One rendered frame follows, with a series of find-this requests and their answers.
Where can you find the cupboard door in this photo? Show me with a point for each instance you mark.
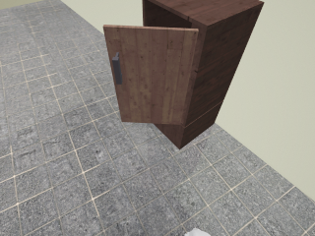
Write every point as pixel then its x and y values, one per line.
pixel 155 64

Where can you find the handle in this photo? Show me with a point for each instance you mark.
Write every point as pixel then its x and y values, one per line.
pixel 117 69

